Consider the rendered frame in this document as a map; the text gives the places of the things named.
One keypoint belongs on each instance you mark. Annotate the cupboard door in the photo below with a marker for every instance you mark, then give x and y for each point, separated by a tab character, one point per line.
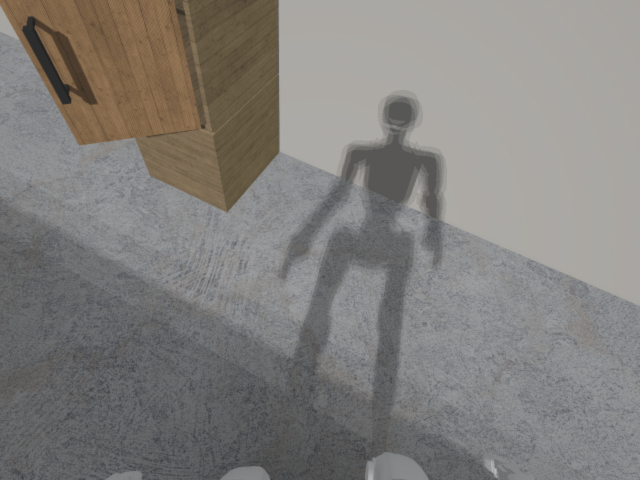
123	60

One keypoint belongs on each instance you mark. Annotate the right robot thigh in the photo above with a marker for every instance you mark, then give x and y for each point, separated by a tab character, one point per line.
389	466

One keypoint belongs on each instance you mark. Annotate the robot right hand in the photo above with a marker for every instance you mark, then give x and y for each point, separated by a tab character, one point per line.
504	469

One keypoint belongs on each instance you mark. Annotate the handle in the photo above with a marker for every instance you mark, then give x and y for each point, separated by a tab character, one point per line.
61	89

